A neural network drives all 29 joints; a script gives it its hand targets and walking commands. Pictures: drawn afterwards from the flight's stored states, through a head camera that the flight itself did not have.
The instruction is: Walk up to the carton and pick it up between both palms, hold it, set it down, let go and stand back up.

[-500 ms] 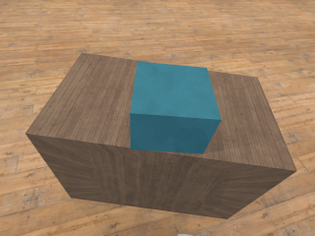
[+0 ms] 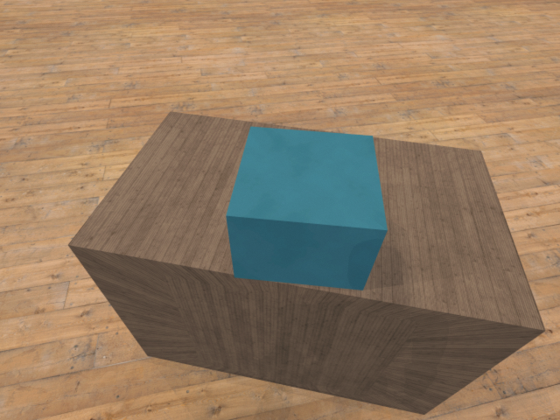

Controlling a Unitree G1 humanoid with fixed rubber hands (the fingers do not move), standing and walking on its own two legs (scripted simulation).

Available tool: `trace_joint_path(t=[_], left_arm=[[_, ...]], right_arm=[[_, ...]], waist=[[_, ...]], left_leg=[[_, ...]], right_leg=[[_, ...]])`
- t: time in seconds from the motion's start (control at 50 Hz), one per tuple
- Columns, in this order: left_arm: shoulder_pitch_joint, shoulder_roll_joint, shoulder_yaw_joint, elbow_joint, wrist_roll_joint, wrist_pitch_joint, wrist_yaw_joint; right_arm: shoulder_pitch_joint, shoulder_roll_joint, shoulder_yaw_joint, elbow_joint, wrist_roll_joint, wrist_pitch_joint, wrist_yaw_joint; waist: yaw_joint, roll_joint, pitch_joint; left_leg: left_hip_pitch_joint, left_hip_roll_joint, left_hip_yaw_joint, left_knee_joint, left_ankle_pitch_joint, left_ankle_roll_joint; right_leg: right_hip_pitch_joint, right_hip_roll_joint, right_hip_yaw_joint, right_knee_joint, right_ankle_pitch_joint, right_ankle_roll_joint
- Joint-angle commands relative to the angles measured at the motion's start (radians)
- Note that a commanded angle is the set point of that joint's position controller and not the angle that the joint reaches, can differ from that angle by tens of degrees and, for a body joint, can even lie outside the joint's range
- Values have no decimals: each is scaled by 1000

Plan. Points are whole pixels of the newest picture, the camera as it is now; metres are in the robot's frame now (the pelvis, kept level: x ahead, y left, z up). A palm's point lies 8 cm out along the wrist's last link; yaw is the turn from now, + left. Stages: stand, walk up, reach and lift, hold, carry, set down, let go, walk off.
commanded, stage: walk up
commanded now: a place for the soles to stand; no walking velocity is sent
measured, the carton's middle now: (304, 205) +0.52 -0.04 -0.03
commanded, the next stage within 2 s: reach and lift in 1.54 s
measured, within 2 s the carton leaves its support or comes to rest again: neither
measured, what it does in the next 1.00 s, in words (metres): stands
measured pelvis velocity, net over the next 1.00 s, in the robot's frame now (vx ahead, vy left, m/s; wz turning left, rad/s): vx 0.03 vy -0.01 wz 0.17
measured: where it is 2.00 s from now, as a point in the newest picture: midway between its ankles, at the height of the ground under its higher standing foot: outside the picture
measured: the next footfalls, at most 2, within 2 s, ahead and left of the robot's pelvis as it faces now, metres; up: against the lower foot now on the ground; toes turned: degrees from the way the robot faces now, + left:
none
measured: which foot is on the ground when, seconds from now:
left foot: down 0.00-1.00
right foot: down 0.00-1.00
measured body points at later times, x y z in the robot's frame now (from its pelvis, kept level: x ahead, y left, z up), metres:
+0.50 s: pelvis +0.02 +0.00 +0.00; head +0.03 +0.00 +0.45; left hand +0.02 +0.24 -0.16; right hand +0.09 -0.23 -0.16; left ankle +0.02 +0.13 -0.74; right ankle +0.02 -0.11 -0.74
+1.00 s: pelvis +0.03 -0.01 -0.01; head +0.03 +0.00 +0.44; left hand +0.00 +0.24 -0.16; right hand +0.10 -0.24 -0.15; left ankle +0.02 +0.13 -0.74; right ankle +0.02 -0.11 -0.74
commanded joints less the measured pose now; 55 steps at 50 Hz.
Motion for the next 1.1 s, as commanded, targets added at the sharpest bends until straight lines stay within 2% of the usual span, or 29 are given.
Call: trace_joint_path(t=[0.0, 0.06, 0.1, 0.26, 0.28, 0.36, 0.48, 0.7, 0.76, 0.8, 0.86, 0.94, 0.98, 1.0, 1.04, 1.08], left_arm=[[30, 175, 39, -30, 0, -12, 8], [23, 156, 35, -15, 2, -13, 8], [29, 156, 33, -9, 3, -15, 8], [25, 153, 26, 19, 5, -13, 11], [20, 160, 28, 20, 5, -13, 11], [22, 157, 23, 29, 6, -11, 12], [11, 170, 26, 30, 7, -6, 12], [6, 179, 36, 17, 6, 8, 10], [26, 180, 39, 39, 10, 23, 8], [26, 173, 37, 40, 8, 24, 5], [28, 190, 41, 43, 10, 18, 5], [40, 198, 46, 49, 13, 19, 10], [34, 210, 54, 47, 12, 23, 14], [33, 212, 55, 43, 12, 25, 14], [31, 209, 56, 38, 14, 28, 14], [33, 206, 55, 35, 15, 30, 13]], right_arm=[[29, -117, -15, -38, 1, -25, -10], [25, -119, -11, -32, 5, -29, -14], [25, -122, -10, -26, 7, -29, -15], [12, -120, -4, -19, 7, -26, -21], [14, -123, -5, -21, 9, -26, -22], [5, -132, -9, -17, 12, -24, -27], [-18, -131, -12, -24, 15, -18, -29], [-35, -149, -24, -43, 13, -16, -36], [-13, -148, -23, -57, 4, -24, -36], [-14, -161, -28, -59, 4, -25, -39], [-21, -158, -29, -65, 6, -29, -39], [-9, -141, -24, -71, 4, -29, -41], [1, -126, -21, -74, -1, -28, -41], [9, -131, -23, -73, 0, -27, -42], [21, -126, -21, -73, -2, -25, -45], [23, -132, -22, -74, -3, -27, -48]], waist=[[16, -10, 70], [19, 25, 61], [22, 35, 53], [13, 20, 26], [11, 6, 25], [8, 10, 19], [4, -9, 16], [12, 20, 26], [6, 28, 47], [12, 46, 46], [17, 53, 36], [19, 37, 31], [13, 14, 36], [12, 25, 33], [7, 3, 54], [7, 21, 53]], left_leg=[[-120, 58, -79, -104, -12, 56], [-141, 75, -112, -120, 27, 65], [-131, 71, -108, -106, 71, 66], [-96, 72, -128, -60, 229, 73], [-94, 69, -128, -54, 238, 72], [-84, 64, -129, -34, 280, 71], [-91, 51, -135, -14, 267, 73], [-149, 34, -162, 1, 262, 76], [-180, 57, -240, -58, 179, 94], [-206, 60, -272, -84, 139, 94], [-208, 44, -249, -59, 161, 85], [-202, 19, -183, 2, 186, 74], [-201, 17, -155, 34, 193, 72], [-199, 16, -147, 45, 192, 71], [-198, 20, -146, 48, 193, 74], [-204, 27, -156, 49, 229, 75]], right_leg=[[32, -120, 145, -153, -148, -41], [76, -101, 97, -109, -68, -36], [85, -105, 96, -105, -44, -37], [108, -106, 51, -92, 35, -31], [109, -108, 46, -94, 36, -30], [115, -117, 34, -88, 71, -35], [117, -123, 14, -87, 44, -37], [140, -126, -15, -64, -4, -46], [141, -89, -17, -51, -95, -22], [166, -87, -5, -48, -84, -21], [180, -100, 0, -69, -70, -27], [186, -132, -3, -93, -57, -49], [171, -145, -14, -107, -76, -60], [167, -151, -19, -107, -99, -64], [148, -146, -26, -109, -92, -65], [158, -137, -36, -86, -48, -63]])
